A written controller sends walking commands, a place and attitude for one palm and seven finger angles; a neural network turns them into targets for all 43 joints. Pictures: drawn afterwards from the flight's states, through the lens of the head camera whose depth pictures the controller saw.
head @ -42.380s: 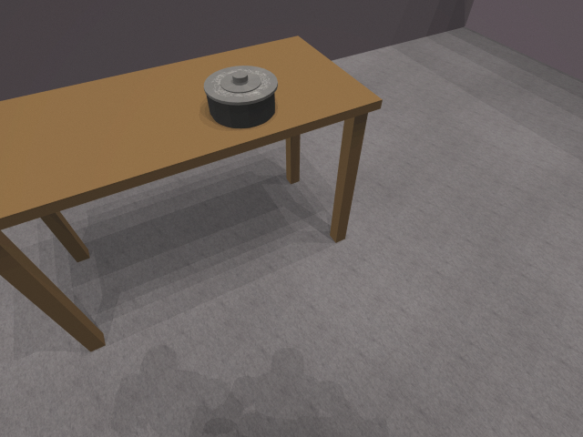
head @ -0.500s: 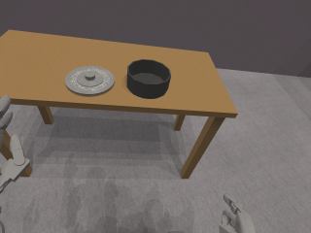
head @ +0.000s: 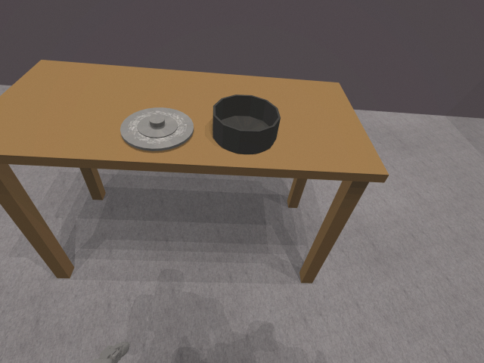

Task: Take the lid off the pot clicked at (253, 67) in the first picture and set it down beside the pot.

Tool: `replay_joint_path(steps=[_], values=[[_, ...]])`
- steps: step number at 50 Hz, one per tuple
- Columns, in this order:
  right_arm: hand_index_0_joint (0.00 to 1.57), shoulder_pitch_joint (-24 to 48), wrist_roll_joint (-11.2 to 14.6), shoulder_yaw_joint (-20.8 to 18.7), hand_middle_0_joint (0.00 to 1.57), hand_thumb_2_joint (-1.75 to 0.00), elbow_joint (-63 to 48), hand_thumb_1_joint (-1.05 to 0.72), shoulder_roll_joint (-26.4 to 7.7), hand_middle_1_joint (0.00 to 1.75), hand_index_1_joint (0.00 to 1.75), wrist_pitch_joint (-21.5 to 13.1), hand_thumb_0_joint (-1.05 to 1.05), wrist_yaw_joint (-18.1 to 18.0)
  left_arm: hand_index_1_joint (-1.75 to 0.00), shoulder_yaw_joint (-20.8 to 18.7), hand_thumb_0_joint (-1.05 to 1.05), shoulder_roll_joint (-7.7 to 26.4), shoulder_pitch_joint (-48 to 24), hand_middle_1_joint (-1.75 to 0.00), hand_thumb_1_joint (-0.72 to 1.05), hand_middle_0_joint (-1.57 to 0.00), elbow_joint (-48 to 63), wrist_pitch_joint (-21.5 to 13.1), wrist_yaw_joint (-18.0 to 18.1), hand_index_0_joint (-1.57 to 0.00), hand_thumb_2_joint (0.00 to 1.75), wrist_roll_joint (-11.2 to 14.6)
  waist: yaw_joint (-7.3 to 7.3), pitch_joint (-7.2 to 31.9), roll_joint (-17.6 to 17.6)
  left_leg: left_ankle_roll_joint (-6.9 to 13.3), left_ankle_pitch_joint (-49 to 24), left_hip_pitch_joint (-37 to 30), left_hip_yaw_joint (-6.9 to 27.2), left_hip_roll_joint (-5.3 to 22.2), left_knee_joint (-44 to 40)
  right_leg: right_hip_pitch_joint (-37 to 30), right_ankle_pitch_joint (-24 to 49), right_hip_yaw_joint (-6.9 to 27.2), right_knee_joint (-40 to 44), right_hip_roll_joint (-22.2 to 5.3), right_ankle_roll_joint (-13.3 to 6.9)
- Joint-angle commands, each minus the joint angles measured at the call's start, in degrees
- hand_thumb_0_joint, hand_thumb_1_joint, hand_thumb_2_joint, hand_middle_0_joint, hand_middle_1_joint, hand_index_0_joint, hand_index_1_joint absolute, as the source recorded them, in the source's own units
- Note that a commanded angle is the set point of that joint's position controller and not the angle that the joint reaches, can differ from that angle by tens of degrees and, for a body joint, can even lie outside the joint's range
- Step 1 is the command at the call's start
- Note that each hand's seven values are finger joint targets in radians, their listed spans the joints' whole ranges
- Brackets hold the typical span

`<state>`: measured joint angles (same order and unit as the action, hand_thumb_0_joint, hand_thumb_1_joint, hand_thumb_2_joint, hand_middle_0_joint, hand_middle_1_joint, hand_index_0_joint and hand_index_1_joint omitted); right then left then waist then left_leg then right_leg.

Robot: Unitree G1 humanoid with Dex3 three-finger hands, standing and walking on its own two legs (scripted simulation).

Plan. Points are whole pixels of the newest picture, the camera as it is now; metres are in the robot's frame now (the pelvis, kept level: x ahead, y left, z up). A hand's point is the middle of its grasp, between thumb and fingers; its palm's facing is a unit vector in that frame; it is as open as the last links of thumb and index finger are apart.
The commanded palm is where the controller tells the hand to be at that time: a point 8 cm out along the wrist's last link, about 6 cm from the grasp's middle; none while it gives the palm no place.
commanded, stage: stop stepping back and stand still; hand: left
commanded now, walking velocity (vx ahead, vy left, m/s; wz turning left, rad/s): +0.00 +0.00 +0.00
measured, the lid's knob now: (157, 121) +0.72 +0.23 +0.00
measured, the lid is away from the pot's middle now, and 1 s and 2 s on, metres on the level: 0.25 0.25 0.25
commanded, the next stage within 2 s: let the arm hang, fingers relaxed in 0.66 s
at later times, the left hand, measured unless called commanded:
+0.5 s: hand out of the picture +0.10 +0.18 -0.13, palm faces +0.07 -0.98 -0.19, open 7.3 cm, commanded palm none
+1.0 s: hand out of the picture +0.09 +0.17 -0.14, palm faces +0.06 -0.98 -0.19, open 7.3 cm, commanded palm none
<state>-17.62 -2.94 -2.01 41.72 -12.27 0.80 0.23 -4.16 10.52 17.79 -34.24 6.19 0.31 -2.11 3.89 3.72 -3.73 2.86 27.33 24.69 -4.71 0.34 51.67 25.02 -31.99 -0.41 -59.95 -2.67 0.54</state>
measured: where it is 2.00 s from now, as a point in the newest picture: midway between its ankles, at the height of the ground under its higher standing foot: outside the picture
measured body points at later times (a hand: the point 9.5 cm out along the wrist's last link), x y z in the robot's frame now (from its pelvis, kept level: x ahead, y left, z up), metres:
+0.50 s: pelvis +0.06 +0.00 +0.04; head +0.09 +0.01 +0.49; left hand +0.09 +0.23 -0.12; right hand +0.08 -0.23 -0.11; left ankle -0.01 +0.08 -0.69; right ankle +0.02 -0.15 -0.69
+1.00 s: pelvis +0.06 -0.01 +0.04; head +0.07 +0.00 +0.49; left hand +0.09 +0.22 -0.12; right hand +0.05 -0.23 -0.11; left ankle -0.01 +0.08 -0.69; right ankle +0.02 -0.15 -0.69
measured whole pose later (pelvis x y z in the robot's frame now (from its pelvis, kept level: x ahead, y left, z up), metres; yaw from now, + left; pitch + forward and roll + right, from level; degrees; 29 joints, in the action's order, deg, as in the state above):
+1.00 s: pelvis +0.06 -0.01 +0.04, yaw +1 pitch -1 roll -1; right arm -17.5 -0.6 -3.0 61.2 -6.1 0.3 -2.5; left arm -2.1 9.5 13.4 -60.3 0.9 2.5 -0.3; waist 0.9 -3.1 -1.3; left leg 1.7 21.3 6.9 -2.6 -0.1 29.3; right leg 8.7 -18.8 1.6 -28.7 -0.1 1.0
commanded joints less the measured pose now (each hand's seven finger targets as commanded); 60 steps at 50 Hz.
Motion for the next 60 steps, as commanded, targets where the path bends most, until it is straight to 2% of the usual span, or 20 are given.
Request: replay_joint_path(steps=[1, 2, 3, 5, 6, 8, 9, 10, 12, 13, 15, 16, 18, 21, 24, 26, 29, 31, 47, 60], values=[[0.2, 1.9, 0.2, -2.8, 0.2, -0.9, -3.0, -0.9, -10.5, 0.3, 0.3, -2.8, 0.0, -2.5, -0.3, 0.3, 0.0, 6.6, -9.5, -0.3, 0.9, -0.2, 3.4, -4.8, 0.0, -0.2, 0.9, 0.8, -2.31, -9.0, 13.4, 10.2, -9.3, 2.0, 33.8, 17.6, -34.1, 11.3, 0.8, 7.1, -8.8, -0.3, -0.5], [0.2, 3.1, 0.4, -2.6, 0.2, -0.9, -2.0, -0.9, -10.0, 0.3, 0.3, -3.1, 0.0, -2.7, -0.3, 0.5, 0.0, 6.5, -7.6, -0.3, 0.9, -0.2, 0.5, -4.8, -0.1, -0.2, 0.9, 0.7, -3.78, -8.6, 15.8, 9.1, -10.1, 2.6, 29.2, 16.3, -33.3, 8.1, 1.0, 7.0, -4.7, -0.8, -0.5], [0.2, 3.3, 0.4, -2.6, 0.2, -0.9, -0.9, -0.9, -9.6, 0.3, 0.3, -3.2, 0.0, -2.8, -0.3, 0.8, 0.0, 6.1, -4.6, -0.3, 0.9, -0.2, -2.4, -4.9, -0.4, -0.2, 0.9, 0.9, -4.82, -5.4, 14.9, 6.9, -12.8, 0.7, 23.4, 14.3, -30.6, 2.9, 0.0, 5.4, 3.7, -0.5, -0.7], [0.2, 0.3, 0.5, -2.7, 0.2, -0.9, 1.6, -0.9, -7.5, 0.3, 0.3, -3.0, 0.0, -3.2, -0.3, 0.3, 0.0, 3.3, 2.0, -0.3, 0.9, -0.2, -6.7, -5.9, -0.4, -0.2, 0.9, 0.7, -5.38, 2.3, 15.3, 2.8, -19.1, -6.4, 12.8, 8.6, -20.9, -7.2, 7.1, 0.0, 22.1, 3.4, -0.6], [0.2, -1.9, 1.2, -2.6, 0.2, -0.9, 2.8, -0.9, -6.6, 0.3, 0.3, -2.6, 0.0, -3.0, -0.3, 0.6, 0.0, 4.1, 3.0, -0.3, 0.9, -0.2, -8.9, -6.5, -0.2, -0.2, 0.9, 0.9, -5.03, 4.6, 8.7, 1.4, -20.5, -7.1, 10.1, 6.3, -16.7, -12.7, 16.1, 0.1, 28.6, 4.0, -1.0], [0.2, -4.4, 2.6, -2.2, 0.2, -0.9, 3.8, -0.9, -1.5, 0.3, 0.3, -2.4, 0.0, -2.3, -0.3, 0.2, 0.0, 7.4, 2.9, -0.3, 0.9, -0.2, -10.8, -7.8, 0.9, -0.2, 0.9, 1.1, -3.88, 5.2, -6.5, -2.8, -7.0, 1.8, 2.6, -0.7, -6.2, -20.1, 32.0, 22.5, 34.7, -10.0, -7.7], [0.2, -4.8, 2.6, -2.3, 0.2, -0.9, 5.0, -0.9, -1.2, 0.3, 0.3, -2.4, 0.0, -1.9, -0.3, 0.5, 0.0, 8.3, 0.3, -0.3, 0.9, -0.2, -11.0, -8.2, 1.0, -0.2, 0.9, 1.1, -2.74, 3.7, -3.9, -3.3, 0.3, 0.8, 3.1, -0.7, -4.3, -17.7, 31.9, 25.8, 37.5, -14.2, -11.8], [0.2, -5.4, 2.5, -2.2, 0.2, -0.9, 6.1, -0.9, -0.3, 0.3, 0.3, -2.2, 0.0, -1.5, -0.3, 0.4, 0.0, 8.7, -1.8, -0.3, 0.9, -0.2, -11.5, -8.3, 1.1, -0.2, 0.9, 0.9, -2.16, 1.5, -1.3, -2.9, 2.3, -0.5, 4.1, -0.4, -4.5, -14.5, 25.9, 24.3, 39.2, -13.3, -12.2], [0.2, -6.2, 2.1, -2.2, 0.2, -0.9, 8.0, -0.9, 0.1, 0.3, 0.3, -1.6, 0.0, -1.6, -0.3, 0.1, 0.0, 6.9, -4.6, -0.3, 0.9, -0.2, -13.1, -7.8, 1.8, -0.2, 0.9, 0.9, -0.82, -3.3, -5.0, -2.2, -3.0, -2.7, 4.9, 0.9, -9.9, -11.4, 30.3, 19.8, 37.6, -10.1, -10.6], [0.2, -7.0, 2.2, -2.1, 0.2, -0.9, 9.2, -0.9, 0.4, 0.3, 0.3, -1.6, 0.0, -1.6, -0.3, 0.2, 0.0, 6.3, -4.8, -0.3, 0.9, -0.2, -14.5, -7.6, 2.0, -0.2, 0.9, 1.2, -0.55, -4.4, -5.6, -1.8, -9.1, -5.8, 4.8, 1.4, -16.4, -11.2, 34.3, 15.8, 35.7, -8.2, -8.8], [0.2, -7.7, 2.3, -2.0, 0.2, -0.9, 11.1, -0.9, -0.9, 0.3, 0.3, -2.1, 0.0, -1.9, -0.3, 0.7, 0.0, 3.9, -2.7, -0.3, 0.9, -0.2, -16.3, -7.1, 2.0, -0.2, 0.9, 1.6, -1.6, -3.8, -0.6, -0.1, -28.0, -13.0, 8.1, 5.1, -23.4, -10.1, 34.5, 7.0, 30.6, -1.8, -4.1], [0.2, -7.0, 2.3, -2.2, 0.2, -0.9, 11.5, -0.9, -2.0, 0.3, 0.3, -2.3, 0.0, -2.2, -0.3, 0.9, 0.0, 2.7, -1.3, -0.3, 0.9, -0.2, -16.8, -6.8, 2.0, -0.2, 0.9, 1.6, -2.59, -3.7, 4.8, 1.3, -33.8, -14.9, 10.6, 7.5, -23.8, -8.7, 31.9, 5.1, 29.1, -0.1, -3.0], [0.2, -7.2, 2.5, -2.1, 0.2, -0.9, 13.0, -0.9, -1.8, 0.3, 0.3, -2.4, 0.0, -3.1, -0.3, 1.1, 0.0, 2.4, -0.8, -0.3, 0.9, -0.2, -18.9, -6.7, 2.0, -0.2, 0.9, 2.0, -2.61, -2.2, 9.7, 2.4, -51.9, -18.9, 10.4, 8.6, -23.5, -10.7, 34.4, 2.0, 26.9, 0.8, -2.0], [0.2, -7.0, 2.9, -2.3, 0.2, -0.9, 14.1, -0.9, -1.7, 0.3, 0.3, -2.2, 0.0, -3.7, -0.3, 1.3, 0.0, 2.1, -0.6, -0.3, 0.9, -0.2, -20.3, -6.6, 2.3, -0.2, 0.9, 2.1, -2.63, -0.3, 8.1, 1.7, -57.9, -22.4, 8.5, 8.3, -22.6, -12.8, 34.0, 1.5, 28.1, 1.1, -2.1], [0.2, -5.2, 2.6, -2.3, 0.2, -0.9, 15.0, -0.9, -1.1, 0.3, 0.3, -1.7, 0.0, -3.5, -0.3, 1.5, 0.0, 1.9, -0.9, -0.3, 0.9, -0.2, -21.5, -6.4, 2.5, -0.2, 0.9, 1.8, -2.91, -1.9, 2.7, 0.7, -41.8, -19.4, 7.1, 6.8, -24.0, -15.3, 35.3, 2.6, 31.0, -0.2, -2.9], [0.2, -4.6, 2.5, -2.2, 0.2, -0.9, 15.3, -0.9, -0.4, 0.3, 0.3, -1.6, 0.0, -3.3, -0.3, 1.5, 0.0, 2.2, -1.4, -0.3, 0.9, -0.2, -21.9, -6.3, 2.5, -0.2, 0.9, 1.5, -2.86, -4.6, 3.1, 0.5, -35.1, -17.1, 6.5, 5.9, -25.3, -15.3, 35.4, 3.1, 31.4, -0.9, -3.4], [0.2, -4.5, 2.4, -2.2, 0.2, -0.9, 15.8, -0.9, -0.4, 0.3, 0.3, -1.7, 0.0, -3.3, -0.3, 1.2, 0.0, 2.6, -1.1, -0.3, 0.9, -0.2, -22.2, -6.3, 2.5, -0.2, 0.9, 1.5, -2.91, -3.8, 6.0, 0.6, -42.4, -19.0, 6.0, 5.8, -24.2, -15.8, 39.5, 2.4, 29.9, -1.3, -3.2], [0.2, -4.5, 2.7, -2.3, 0.2, -0.9, 16.1, -0.9, -0.5, 0.3, 0.3, -1.6, 0.0, -3.5, -0.3, 1.1, 0.0, 2.9, -1.2, -0.3, 0.9, -0.2, -22.3, -6.3, 2.7, -0.2, 0.9, 1.6, -2.92, -2.9, 4.2, 0.4, -45.0, -19.7, 5.8, 5.8, -23.0, -16.5, 41.1, 2.4, 29.7, -1.1, -3.2], [0.2, -3.9, 2.5, -1.9, 0.2, -0.9, 17.6, -0.9, 0.4, 0.3, 0.3, -1.3, 0.0, -3.2, -0.3, 1.4, 0.0, 2.6, -1.9, -0.3, 0.9, -0.2, -23.6, -6.3, 2.5, -0.2, 0.9, 1.7, -3.09, -7.4, 3.7, 0.4, -27.7, -16.3, 6.4, 5.4, -26.9, -15.8, 32.9, 4.1, 34.2, -1.4, -3.3], [0.2, -5.0, 2.8, -1.4, 0.2, -0.9, 19.2, -0.9, 1.3, 0.3, 0.3, -1.6, 0.0, -3.2, -0.3, 1.9, 0.0, 2.0, -0.2, -0.3, 0.9, -0.2, -25.9, -6.7, 2.5, -0.2, 0.9, 1.8, -3.08, -7.5, 3.9, 0.5, -24.7, -15.9, 6.5, 5.3, -27.9, -15.7, 31.0, 4.4, 36.1, -1.5, -3.0]])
